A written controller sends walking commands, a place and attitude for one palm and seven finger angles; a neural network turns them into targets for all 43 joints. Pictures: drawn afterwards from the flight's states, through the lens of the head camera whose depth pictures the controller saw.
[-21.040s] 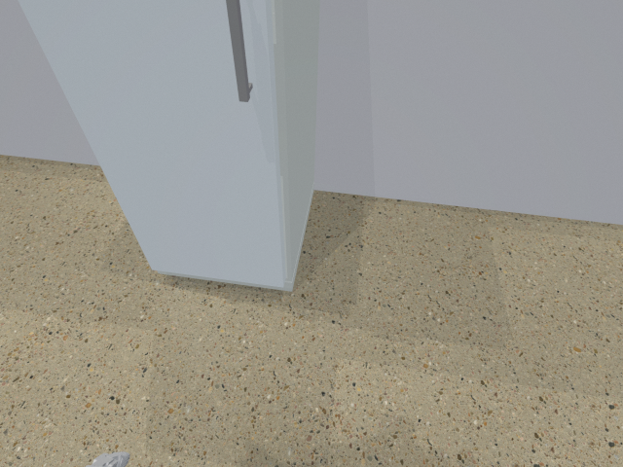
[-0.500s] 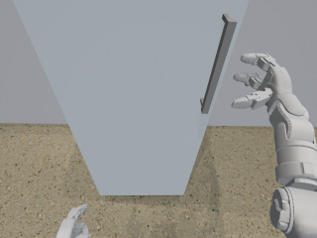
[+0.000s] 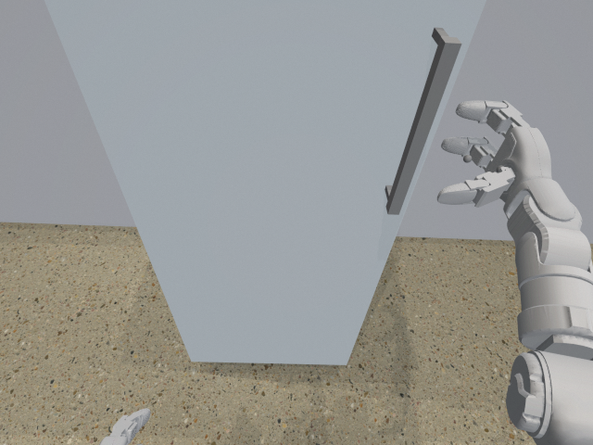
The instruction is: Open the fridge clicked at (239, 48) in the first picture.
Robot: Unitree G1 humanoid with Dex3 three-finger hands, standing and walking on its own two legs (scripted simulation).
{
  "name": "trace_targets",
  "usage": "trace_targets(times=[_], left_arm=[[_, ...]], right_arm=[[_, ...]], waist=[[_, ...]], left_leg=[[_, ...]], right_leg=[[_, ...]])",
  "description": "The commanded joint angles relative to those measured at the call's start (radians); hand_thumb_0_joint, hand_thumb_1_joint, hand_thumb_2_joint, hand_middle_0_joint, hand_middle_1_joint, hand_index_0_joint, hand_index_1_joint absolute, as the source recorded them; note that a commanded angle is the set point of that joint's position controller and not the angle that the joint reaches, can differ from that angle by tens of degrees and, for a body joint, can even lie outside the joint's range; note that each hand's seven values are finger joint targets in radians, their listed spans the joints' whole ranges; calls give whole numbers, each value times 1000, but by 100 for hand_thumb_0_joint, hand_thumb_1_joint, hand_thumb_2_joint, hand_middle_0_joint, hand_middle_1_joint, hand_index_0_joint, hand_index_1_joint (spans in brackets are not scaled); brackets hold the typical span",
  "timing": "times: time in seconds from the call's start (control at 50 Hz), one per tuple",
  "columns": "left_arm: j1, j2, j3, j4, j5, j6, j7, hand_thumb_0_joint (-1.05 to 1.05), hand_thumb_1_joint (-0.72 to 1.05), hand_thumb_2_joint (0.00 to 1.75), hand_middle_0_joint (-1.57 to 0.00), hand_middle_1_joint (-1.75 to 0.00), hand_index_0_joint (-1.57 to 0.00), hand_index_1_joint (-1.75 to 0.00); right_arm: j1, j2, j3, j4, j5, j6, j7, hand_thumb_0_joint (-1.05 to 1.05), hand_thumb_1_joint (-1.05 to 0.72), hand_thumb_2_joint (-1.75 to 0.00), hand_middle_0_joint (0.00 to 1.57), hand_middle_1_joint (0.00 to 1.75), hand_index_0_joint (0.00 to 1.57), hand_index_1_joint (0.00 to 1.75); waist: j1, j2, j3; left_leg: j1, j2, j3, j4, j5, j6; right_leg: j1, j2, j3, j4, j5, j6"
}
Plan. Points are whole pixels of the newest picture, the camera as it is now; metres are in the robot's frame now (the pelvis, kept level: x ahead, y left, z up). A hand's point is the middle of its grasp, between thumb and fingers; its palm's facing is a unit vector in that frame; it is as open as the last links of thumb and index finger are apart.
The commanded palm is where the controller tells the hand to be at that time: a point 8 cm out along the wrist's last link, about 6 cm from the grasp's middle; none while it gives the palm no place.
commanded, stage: feel for the door with the fingertips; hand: right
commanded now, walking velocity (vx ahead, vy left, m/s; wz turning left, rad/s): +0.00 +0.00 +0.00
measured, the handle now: (412, 134) +0.49 -0.11 +0.21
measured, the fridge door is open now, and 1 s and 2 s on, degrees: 0 0 0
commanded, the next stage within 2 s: slide the fingers in behind the handle in 0.58 s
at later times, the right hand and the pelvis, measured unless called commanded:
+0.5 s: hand (442, 147) +0.44 -0.13 +0.22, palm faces -0.06 +1.00 -0.01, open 14.0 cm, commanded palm +0.42 -0.18 +0.22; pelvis +0.00 +0.00 +0.00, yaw +0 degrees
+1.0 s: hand (443, 146) +0.44 -0.14 +0.22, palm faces -0.06 +1.00 +0.00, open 13.8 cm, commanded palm +0.42 -0.18 +0.22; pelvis -0.01 +0.00 +0.00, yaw +0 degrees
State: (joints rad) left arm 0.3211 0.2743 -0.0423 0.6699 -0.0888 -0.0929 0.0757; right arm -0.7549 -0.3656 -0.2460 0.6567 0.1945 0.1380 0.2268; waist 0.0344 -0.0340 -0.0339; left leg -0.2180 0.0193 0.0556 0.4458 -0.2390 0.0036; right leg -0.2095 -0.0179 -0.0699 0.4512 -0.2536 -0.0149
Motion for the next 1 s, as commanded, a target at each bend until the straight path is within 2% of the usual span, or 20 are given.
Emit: trace_targets(times=[0.0,0.1,0.12,0.16,0.2,0.24,0.3,0.36,0.4,0.42,0.54,0.62,0.64,0.68,0.82,0.84,0.86,0.9,0.94,0.98], left_arm=[[-105,115,47,-148,0,-60,4,0,90,90,-20,-30,-20,-30],[-117,108,44,-141,2,-57,2,0,90,90,-20,-30,-20,-30],[-119,105,45,-143,4,-58,-1,0,90,90,-20,-30,-20,-30],[-129,103,44,-152,7,-52,-5,0,90,90,-20,-30,-20,-30],[-126,102,40,-142,7,-43,-2,0,90,90,-20,-30,-20,-30],[-119,106,41,-137,9,-33,1,0,90,90,-20,-30,-20,-30],[-120,100,38,-143,9,-30,3,0,90,90,-20,-30,-20,-30],[-108,102,40,-142,12,-29,3,0,90,90,-20,-30,-20,-30],[-107,99,39,-138,10,-29,2,0,90,90,-20,-30,-20,-30],[-101,98,41,-136,10,-32,2,0,90,90,-20,-30,-20,-30],[-81,109,48,-131,10,-27,2,0,90,90,-20,-30,-20,-30],[-57,111,47,-111,8,-33,8,0,90,90,-20,-30,-20,-30],[-48,115,52,-108,10,-35,7,0,90,90,-20,-30,-20,-30],[-40,115,52,-103,11,-40,7,0,90,90,-20,-30,-20,-30],[-26,118,52,-98,10,-54,1,0,90,90,-20,-30,-20,-30],[-21,124,57,-100,13,-53,1,0,90,90,-20,-30,-20,-30],[-27,123,54,-106,12,-55,-1,0,90,90,-20,-30,-20,-30],[-36,117,51,-110,9,-58,-2,0,90,90,-20,-30,-20,-30],[-30,122,55,-108,12,-57,-3,0,90,90,-20,-30,-20,-30],[-47,116,52,-120,9,-62,-6,0,90,90,-20,-30,-20,-30]], right_arm=[[-528,-148,-3,-265,30,-52,-12,0,50,-30,30,120,30,120],[-556,-117,21,-286,20,-38,-48,0,50,-30,30,120,30,120],[-551,-120,12,-305,16,-40,-59,0,50,-30,30,120,30,120],[-501,-125,-8,-310,17,-36,-72,0,50,-30,30,120,30,120],[-553,-113,14,-280,10,-26,-80,0,50,-30,30,120,30,120],[-534,-133,-4,-220,4,-19,-90,0,50,-30,30,120,30,120],[-612,-127,10,-226,-8,-32,-100,0,50,-30,30,120,30,120],[-583,-147,-15,-197,-7,-50,-96,0,50,-30,30,120,30,120],[-626,-102,32,-189,-9,-58,-87,0,50,-30,30,120,30,120],[-616,-86,36,-173,-7,-59,-85,0,50,-30,30,120,30,120],[-608,-135,-2,-130,-5,-66,-84,0,50,-30,30,120,30,120],[-674,-129,20,-69,-16,-77,-82,0,50,-30,30,120,30,120],[-675,-138,11,-63,-16,-83,-86,0,50,-30,30,120,30,120],[-698,-150,3,-52,-19,-90,-84,0,50,-30,30,120,30,120],[-692,-111,34,-25,-17,-108,-74,0,50,-30,30,120,30,120],[-671,-140,9,-21,-18,-112,-74,0,50,-30,30,120,30,120],[-671,-144,4,-43,-17,-116,-72,0,50,-30,30,120,30,120],[-671,-112,27,-46,-13,-113,-66,0,50,-30,30,120,30,120],[-646,-122,17,-41,-12,-115,-67,0,50,-30,30,120,30,120],[-654,-104,29,-102,-7,-115,-64,0,50,-30,30,120,30,120]], waist=[[3,27,-276],[6,26,-272],[-3,-4,-289],[-17,35,-320],[1,49,-284],[-4,85,-250],[4,55,-279],[-3,70,-316],[14,34,-299],[14,53,-301],[5,67,-296],[25,44,-253],[28,74,-263],[27,47,-282],[32,35,-252],[21,70,-273],[17,56,-288],[21,35,-267],[15,79,-273],[13,37,-303]], left_leg=[[44,-11,-18,-37,285,25],[31,-11,-18,-38,252,24],[34,-11,-17,-31,264,28],[70,-10,-20,-27,305,26],[53,-11,-17,-29,295,23],[46,-10,-19,-41,267,20],[47,-9,-22,-33,269,23],[76,-10,-25,-25,323,24],[51,-9,-24,-25,316,24],[43,-11,-23,-25,315,23],[54,-11,-24,-31,303,22],[13,-12,-26,-40,241,21],[18,-13,-25,-45,242,19],[23,-12,-30,-41,247,21],[-15,-17,-24,-45,192,23],[10,-16,-24,-44,201,23],[21,-17,-26,-39,214,25],[1,-18,-26,-42,203,24],[17,-18,-21,-42,200,24],[18,-19,-27,-37,224,25]], right_leg=[[140,1,57,-32,245,-30],[137,2,58,-34,221,-28],[151,2,61,-32,243,-25],[155,3,56,-26,279,-28],[133,4,54,-33,257,-26],[112,0,54,-38,233,-29],[126,3,56,-37,234,-28],[139,2,54,-28,282,-30],[142,2,51,-27,272,-27],[144,2,52,-23,270,-28],[120,1,50,-25,258,-31],[95,2,53,-34,199,-30],[101,0,53,-32,205,-33],[99,4,54,-31,206,-32],[95,1,60,-37,167,-28],[91,0,60,-35,177,-31],[96,2,60,-38,187,-31],[98,3,57,-37,172,-29],[93,-2,61,-40,177,-30],[121,0,56,-36,197,-29]])
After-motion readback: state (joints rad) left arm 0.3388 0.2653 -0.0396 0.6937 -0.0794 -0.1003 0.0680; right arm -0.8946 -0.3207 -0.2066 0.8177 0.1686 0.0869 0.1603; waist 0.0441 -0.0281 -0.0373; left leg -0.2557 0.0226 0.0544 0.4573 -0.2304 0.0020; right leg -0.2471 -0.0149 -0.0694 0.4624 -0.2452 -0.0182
